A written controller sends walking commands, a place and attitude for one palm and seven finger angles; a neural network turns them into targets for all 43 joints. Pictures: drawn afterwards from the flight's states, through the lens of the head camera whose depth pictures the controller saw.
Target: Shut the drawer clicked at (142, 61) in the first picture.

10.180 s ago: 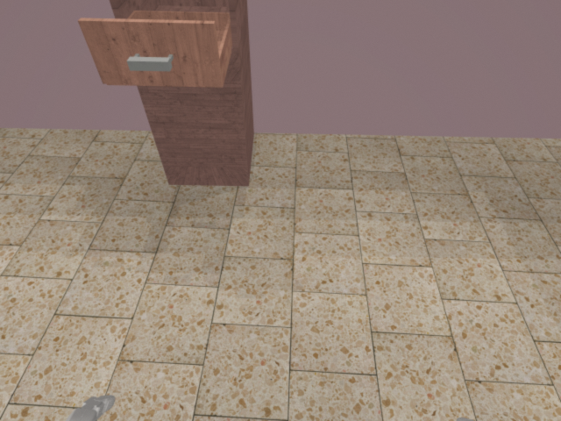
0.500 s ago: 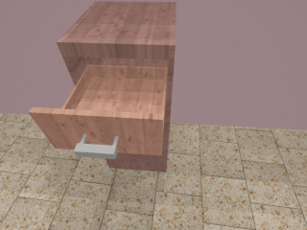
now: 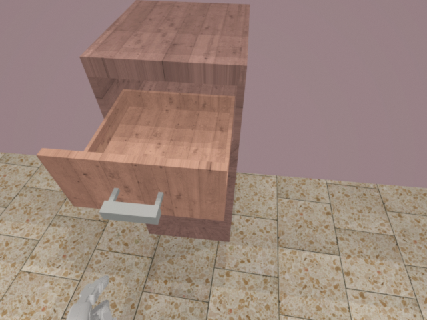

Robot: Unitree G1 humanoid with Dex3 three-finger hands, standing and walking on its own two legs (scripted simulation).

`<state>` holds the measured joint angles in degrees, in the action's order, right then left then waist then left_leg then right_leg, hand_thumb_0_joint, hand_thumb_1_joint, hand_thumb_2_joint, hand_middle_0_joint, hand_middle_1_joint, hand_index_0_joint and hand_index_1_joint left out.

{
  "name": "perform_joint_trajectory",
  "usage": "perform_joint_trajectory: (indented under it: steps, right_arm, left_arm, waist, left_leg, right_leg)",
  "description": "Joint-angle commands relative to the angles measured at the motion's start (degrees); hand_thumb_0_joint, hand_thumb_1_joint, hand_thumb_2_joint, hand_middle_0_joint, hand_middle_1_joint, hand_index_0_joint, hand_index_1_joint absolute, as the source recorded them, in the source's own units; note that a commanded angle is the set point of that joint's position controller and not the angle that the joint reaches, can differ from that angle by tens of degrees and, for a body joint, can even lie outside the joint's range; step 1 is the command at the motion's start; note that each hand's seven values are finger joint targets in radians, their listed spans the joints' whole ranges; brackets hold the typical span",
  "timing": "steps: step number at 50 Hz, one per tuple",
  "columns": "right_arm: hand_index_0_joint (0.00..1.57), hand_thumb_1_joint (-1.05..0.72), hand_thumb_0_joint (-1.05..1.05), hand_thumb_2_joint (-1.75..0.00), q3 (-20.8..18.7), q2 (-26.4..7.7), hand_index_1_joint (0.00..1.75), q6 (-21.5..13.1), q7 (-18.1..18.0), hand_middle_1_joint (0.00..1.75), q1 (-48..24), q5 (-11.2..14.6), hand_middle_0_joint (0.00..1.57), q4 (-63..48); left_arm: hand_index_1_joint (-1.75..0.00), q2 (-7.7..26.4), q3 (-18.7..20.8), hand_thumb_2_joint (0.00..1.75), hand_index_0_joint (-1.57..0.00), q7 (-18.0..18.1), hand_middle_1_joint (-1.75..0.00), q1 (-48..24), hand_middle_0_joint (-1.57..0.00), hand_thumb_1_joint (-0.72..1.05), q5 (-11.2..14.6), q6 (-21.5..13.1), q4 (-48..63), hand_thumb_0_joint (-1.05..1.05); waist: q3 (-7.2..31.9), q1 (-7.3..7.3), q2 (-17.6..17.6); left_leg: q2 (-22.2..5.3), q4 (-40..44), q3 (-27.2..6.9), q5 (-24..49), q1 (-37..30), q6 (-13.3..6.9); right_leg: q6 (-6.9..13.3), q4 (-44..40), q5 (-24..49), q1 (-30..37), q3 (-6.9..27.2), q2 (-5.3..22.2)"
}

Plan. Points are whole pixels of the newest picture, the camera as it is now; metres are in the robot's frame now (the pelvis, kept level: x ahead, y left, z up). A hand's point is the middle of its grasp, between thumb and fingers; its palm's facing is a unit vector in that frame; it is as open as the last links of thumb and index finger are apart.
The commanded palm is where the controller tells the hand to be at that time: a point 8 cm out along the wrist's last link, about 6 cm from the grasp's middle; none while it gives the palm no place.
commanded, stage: raise the hand and make a fist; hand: left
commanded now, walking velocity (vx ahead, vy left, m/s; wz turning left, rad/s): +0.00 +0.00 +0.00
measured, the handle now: (134, 203) +0.33 +0.18 +0.03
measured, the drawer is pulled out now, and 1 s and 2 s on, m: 0.28 0.27 0.27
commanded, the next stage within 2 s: bring the fist close to the handle in 1.76 s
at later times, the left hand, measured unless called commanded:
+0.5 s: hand (136, 308) +0.14 +0.14 +0.02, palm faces -0.10 -0.99 -0.07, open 4.8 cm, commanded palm +0.11 +0.21 +0.02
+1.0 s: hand (109, 286) +0.16 +0.17 +0.07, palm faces -0.02 -1.00 -0.06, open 3.1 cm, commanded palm +0.11 +0.21 +0.09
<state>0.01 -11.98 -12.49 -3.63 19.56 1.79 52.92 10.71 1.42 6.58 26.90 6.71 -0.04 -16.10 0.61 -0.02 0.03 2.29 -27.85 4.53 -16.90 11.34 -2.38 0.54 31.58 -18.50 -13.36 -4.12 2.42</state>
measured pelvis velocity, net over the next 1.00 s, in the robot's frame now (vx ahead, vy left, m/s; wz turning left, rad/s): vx -0.02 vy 0.00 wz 0.02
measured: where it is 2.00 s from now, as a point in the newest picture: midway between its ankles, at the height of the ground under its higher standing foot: outside the picture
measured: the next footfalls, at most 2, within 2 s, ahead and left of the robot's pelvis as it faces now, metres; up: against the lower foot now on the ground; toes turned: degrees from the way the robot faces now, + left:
none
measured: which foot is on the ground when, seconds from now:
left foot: down 0.00-1.00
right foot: down 0.00-1.00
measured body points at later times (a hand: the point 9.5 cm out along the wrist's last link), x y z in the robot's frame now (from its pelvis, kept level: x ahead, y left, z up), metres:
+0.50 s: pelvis -0.05 -0.04 -0.06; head -0.02 -0.05 +0.39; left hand +0.14 +0.19 +0.02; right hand +0.17 -0.24 -0.12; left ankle -0.02 +0.09 -0.73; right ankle -0.02 -0.11 -0.73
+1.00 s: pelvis -0.02 +0.00 -0.03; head -0.01 +0.00 +0.42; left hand +0.15 +0.22 +0.08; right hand +0.18 -0.24 -0.07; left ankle -0.02 +0.09 -0.73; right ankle -0.02 -0.11 -0.73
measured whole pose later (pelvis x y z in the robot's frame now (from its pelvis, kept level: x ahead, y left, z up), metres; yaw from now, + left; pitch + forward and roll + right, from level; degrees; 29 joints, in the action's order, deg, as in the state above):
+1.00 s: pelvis -0.02 +0.00 -0.03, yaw +1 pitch +5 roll -1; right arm -0.6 -13.9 -19.1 -2.4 13.3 3.2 32.3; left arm 12.5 6.8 -14.1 32.9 14.6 -14.9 18.2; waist 5.2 0.8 1.7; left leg -0.3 -46.1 2.4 -24.1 27.1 -2.2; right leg 1.3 43.8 -22.8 -25.8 -6.1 0.6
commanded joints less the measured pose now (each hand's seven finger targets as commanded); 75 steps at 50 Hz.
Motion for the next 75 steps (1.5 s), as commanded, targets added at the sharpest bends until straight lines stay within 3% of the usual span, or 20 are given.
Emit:
perform_joint_trajectory:
  steps: [1, 4, 6, 9, 11, 14, 16, 19, 21, 26, 30, 33, 37, 41, 44, 49, 52, 57, 65, 75]
  right_arm:
    - [0.20, -0.90, 0.00, -0.90, -3.91, -9.40, 0.30, -7.31, 0.42, 0.30, -8.22, -1.01, 0.20, -15.83]
    - [0.20, -0.90, 0.00, -0.90, -4.76, -8.82, 0.30, -5.82, 2.16, 0.30, -11.84, -0.92, 0.20, -20.68]
    - [0.20, -0.90, 0.00, -0.90, -5.65, -9.22, 0.30, -5.03, 3.70, 0.30, -13.60, -0.53, 0.20, -23.97]
    - [0.20, -0.90, 0.00, -0.90, -5.38, -8.55, 0.30, -5.96, 4.36, 0.30, -13.71, -1.10, 0.20, -28.62]
    - [0.20, -0.90, 0.00, -0.90, -5.06, -7.97, 0.30, -6.06, 4.11, 0.30, -11.53, -1.67, 0.20, -28.14]
    - [0.20, -0.90, 0.00, -0.90, -3.94, -6.86, 0.30, -6.30, 2.76, 0.30, -11.59, -0.79, 0.20, -29.43]
    - [0.20, -0.90, 0.00, -0.90, -3.19, -8.08, 0.30, -6.43, 1.94, 0.30, -11.28, 0.00, 0.20, -29.09]
    - [0.20, -0.90, 0.00, -0.90, -2.62, -9.66, 0.30, -6.50, 0.55, 0.30, -10.93, 1.33, 0.20, -29.50]
    - [0.20, -0.90, 0.00, -0.90, -2.29, -10.04, 0.30, -6.05, -0.22, 0.30, -11.01, 1.84, 0.20, -29.92]
    - [0.20, -0.90, 0.00, -0.90, -1.89, -7.73, 0.30, -3.84, -1.14, 0.30, -13.63, 1.69, 0.20, -31.67]
    - [0.20, -0.90, 0.00, -0.90, -1.78, -5.57, 0.30, -3.42, -0.70, 0.30, -13.71, 1.52, 0.20, -30.75]
    - [0.20, -0.90, 0.00, -0.90, -2.35, -6.06, 0.30, -4.41, 0.06, 0.30, -12.43, 1.17, 0.20, -30.16]
    - [0.20, -0.90, 0.00, -0.90, -2.54, -7.69, 0.30, -7.39, 0.50, 0.30, -10.71, 1.59, 0.20, -29.79]
    - [0.20, -0.90, 0.00, -0.90, -2.52, -8.86, 0.30, -10.20, -0.18, 0.30, -9.82, 1.65, 0.20, -28.85]
    - [0.20, -0.90, 0.00, -0.90, -2.47, -8.25, 0.30, -10.92, 0.12, 0.30, -9.69, 1.50, 0.20, -28.97]
    - [0.20, -0.90, 0.00, -0.90, -1.71, -7.17, 0.30, -9.99, 1.83, 0.30, -10.81, 1.23, 0.20, -30.16]
    - [0.20, -0.90, 0.00, -0.90, -1.37, -7.39, 0.30, -8.36, 2.05, 0.30, -11.20, 1.39, 0.20, -30.50]
    - [0.20, -0.90, 0.00, -0.90, 0.06, -7.27, 0.30, -7.07, 1.94, 0.30, -12.50, 1.49, 0.20, -32.35]
    - [0.20, -0.90, 0.00, -0.90, 1.32, -6.50, 0.30, -6.87, 2.48, 0.30, -12.85, 1.25, 0.20, -32.30]
    - [0.20, -0.90, 0.00, -0.90, 1.24, -7.28, 0.30, -6.38, 1.27, 0.30, -14.33, 2.03, 0.20, -32.02]
  left_arm:
    - [-0.47, -0.23, 1.54, 0.90, -0.36, -4.01, -0.47, 4.51, -0.36, 0.90, 1.55, -9.59, 18.19, 0.00]
    - [-0.54, -3.78, 2.43, 0.90, -0.42, -13.42, -0.54, 17.75, -0.42, 0.90, 4.85, -18.82, 8.58, 0.00]
    - [-0.58, 0.93, 7.87, 0.90, -0.46, -19.82, -0.58, 21.25, -0.46, 0.90, 6.09, -25.43, 8.40, 0.00]
    - [-0.65, 8.55, 11.59, 0.90, -0.52, -25.12, -0.65, 8.82, -0.52, 0.90, 6.76, -36.02, 25.45, 0.00]
    - [-0.69, 13.11, 14.27, 0.90, -0.56, -24.55, -0.69, -0.08, -0.56, 0.90, 6.74, -40.91, 33.80, 0.00]
    - [-0.75, 7.13, 10.51, 0.90, -0.62, -23.19, -0.75, -5.02, -0.62, 0.90, 9.64, -42.08, 38.02, 0.00]
    - [-0.80, 5.89, 7.90, 0.90, -0.66, -23.84, -0.80, -9.42, -0.66, 0.90, 10.72, -40.38, 36.96, 0.00]
    - [-0.86, 6.72, 4.45, 0.90, -0.72, -27.13, -0.86, -9.43, -0.72, 0.90, 10.53, -33.47, 31.58, 0.00]
    - [-0.91, 9.23, 4.81, 0.90, -0.76, -29.00, -0.91, -8.37, -0.76, 0.90, 9.41, -26.88, 27.39, 0.00]
    - [-1.01, 15.05, 17.03, 0.90, -0.86, -26.47, -1.01, -2.36, -0.86, 0.90, 11.29, -15.42, 28.26, 0.00]
    - [-1.10, 11.22, 20.57, 0.90, -0.94, -20.93, -1.10, 2.90, -0.94, 0.90, 14.59, -17.09, 33.39, 0.00]
    - [-1.17, 11.04, 18.22, 0.90, -1.00, -20.79, -1.17, 5.26, -1.00, 0.90, 11.70, -20.02, 35.49, 0.00]
    - [-1.25, 8.10, 10.28, 0.90, -1.08, -25.02, -1.25, 3.28, -1.08, 0.90, 10.67, -21.54, 37.25, 0.00]
    - [-1.34, 10.15, 10.76, 0.90, -1.16, -25.96, -1.34, 0.66, -1.16, 0.90, 11.56, -21.56, 41.64, 0.00]
    - [-1.40, 9.50, 11.88, 0.90, -1.22, -23.04, -1.40, 2.54, -1.22, 0.90, 10.63, -21.58, 45.82, 0.00]
    - [-1.51, 5.46, 8.01, 0.90, -1.32, -19.21, -1.51, 7.27, -1.32, 0.90, 8.63, -17.26, 49.56, 0.00]
    - [-1.58, 4.84, 5.72, 0.90, -1.38, -19.52, -1.58, 7.17, -1.38, 0.90, 7.19, -12.66, 49.02, 0.00]
    - [-1.60, 5.38, 3.70, 0.90, -1.40, -19.73, -1.60, 4.26, -1.40, 0.90, 6.09, -7.13, 55.14, 0.00]
    - [-1.60, 5.19, 4.63, 0.90, -1.40, -16.86, -1.60, 3.16, -1.40, 0.90, 6.38, -6.24, 62.34, 0.00]
    - [-1.60, 6.65, 6.12, 0.90, -1.40, -18.03, -1.60, 2.28, -1.40, 0.90, 6.83, -0.98, 58.04, 0.00]
  waist:
    - [2.83, -0.23, -4.06]
    - [-0.70, 2.24, -20.11]
    - [0.85, 4.15, -14.15]
    - [13.65, 3.32, 3.60]
    - [15.37, 1.84, 11.22]
    - [13.81, -1.58, 8.80]
    - [10.51, -4.48, 4.70]
    - [7.52, -5.06, 0.10]
    - [7.96, -4.33, -1.26]
    - [13.86, 1.99, -4.33]
    - [12.20, 3.37, -4.72]
    - [10.76, 2.66, -1.63]
    - [8.98, -0.90, -2.28]
    - [10.65, -1.08, -1.51]
    - [12.91, 0.75, 2.02]
    - [11.96, 1.92, 5.61]
    - [7.76, 1.40, 1.52]
    - [5.85, 1.46, 1.77]
    - [8.02, 2.19, 4.40]
    - [3.75, 2.38, -0.14]
  left_leg:
    - [-4.33, -3.06, -6.88, 21.50, 3.62, 2.33]
    - [-2.38, -8.70, -4.70, 9.46, 17.53, 2.53]
    - [-1.31, -11.50, -3.11, 6.59, 21.15, 3.30]
    - [-1.01, -17.63, -2.03, 7.43, 20.87, 2.33]
    - [-1.54, -21.21, -2.91, 5.60, 21.58, 1.85]
    - [-1.92, -23.79, -4.52, -1.30, 22.20, 0.94]
    - [-2.18, -25.56, -5.28, -6.21, 24.77, 0.42]
    - [-2.28, -24.47, -5.39, -10.84, 27.67, 0.03]
    - [-2.22, -24.05, -5.31, -9.76, 27.87, -0.31]
    - [-1.93, -20.26, -5.45, -3.03, 25.89, 0.46]
    - [-2.03, -17.52, -5.66, 1.56, 24.03, 1.56]
    - [-2.21, -16.04, -5.01, 4.25, 21.77, 1.25]
    - [-2.18, -16.21, -5.27, 2.97, 19.18, 0.52]
    - [-2.45, -14.41, -6.07, 3.61, 14.67, 0.11]
    - [-2.63, -11.92, -6.32, 6.65, 11.10, 0.21]
    - [-3.49, -9.97, -6.68, 14.46, 7.76, 0.97]
    - [-4.04, -8.52, -7.08, 14.30, 8.33, 0.94]
    - [-4.37, -5.78, -7.97, 10.46, 7.08, 1.16]
    - [-4.77, -4.02, -8.59, 12.23, 3.49, 2.32]
    - [-3.77, -1.83, -7.40, 4.31, 5.69, 1.20]
  right_leg:
    - [0.96, -1.63, 10.23, -7.03, -2.43, -1.80]
    - [0.24, 4.28, 9.13, -12.64, -2.30, -2.44]
    - [1.00, 7.05, 10.34, -12.27, 0.03, -1.47]
    - [1.65, 13.65, 10.36, -13.65, 3.15, -1.26]
    - [1.91, 15.83, 5.40, -18.72, 4.59, -1.74]
    - [1.71, 13.77, -4.86, -23.94, 5.67, -2.16]
    - [0.97, 10.72, -12.19, -26.34, 7.72, -1.74]
    - [0.17, 5.92, -20.22, -24.45, 10.24, -0.98]
    - [-0.58, 3.51, -20.88, -21.71, 12.19, -0.19]
    - [-1.66, 3.58, -11.07, -9.96, 11.87, 1.52]
    - [-2.17, 4.68, 1.84, -6.14, 9.68, 1.55]
    - [-2.14, 5.72, 6.84, -8.00, 8.02, 0.83]
    - [-2.96, 3.59, 4.80, -11.39, 8.34, 0.60]
    - [-1.00, 3.41, 1.63, -11.66, 5.33, -1.02]
    - [0.07, 5.80, 5.74, -10.26, 1.50, -2.02]
    - [0.42, 7.28, 12.30, -8.80, -1.48, -2.48]
    - [0.22, 5.93, 12.58, -8.72, -1.65, -2.85]
    - [0.36, 4.49, 9.21, -7.83, -2.04, -3.01]
    - [0.65, 3.45, 8.76, -5.47, -2.51, -2.90]
    - [0.39, -0.24, 4.75, -4.48, -1.61, -2.77]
